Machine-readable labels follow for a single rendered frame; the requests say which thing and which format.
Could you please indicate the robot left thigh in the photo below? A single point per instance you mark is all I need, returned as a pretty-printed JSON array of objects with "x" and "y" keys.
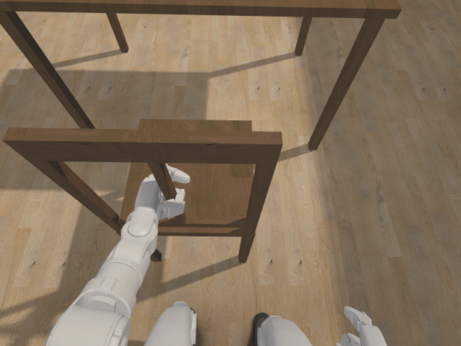
[{"x": 175, "y": 327}]

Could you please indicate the chair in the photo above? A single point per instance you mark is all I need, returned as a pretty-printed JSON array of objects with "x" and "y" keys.
[{"x": 224, "y": 197}]

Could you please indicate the right robot hand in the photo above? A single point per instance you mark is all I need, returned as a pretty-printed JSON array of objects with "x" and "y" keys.
[{"x": 369, "y": 335}]

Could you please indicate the left robot forearm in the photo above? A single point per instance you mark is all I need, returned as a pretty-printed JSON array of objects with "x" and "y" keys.
[{"x": 119, "y": 278}]

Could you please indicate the table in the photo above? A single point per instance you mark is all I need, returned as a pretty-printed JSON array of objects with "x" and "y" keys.
[{"x": 374, "y": 11}]

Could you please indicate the left robot hand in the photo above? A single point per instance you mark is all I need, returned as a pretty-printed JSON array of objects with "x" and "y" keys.
[{"x": 150, "y": 195}]

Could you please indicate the right robot foot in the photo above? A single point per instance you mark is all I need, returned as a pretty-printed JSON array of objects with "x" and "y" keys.
[{"x": 258, "y": 320}]

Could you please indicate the left robot upper arm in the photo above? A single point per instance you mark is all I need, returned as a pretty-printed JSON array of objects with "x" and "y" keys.
[{"x": 85, "y": 326}]

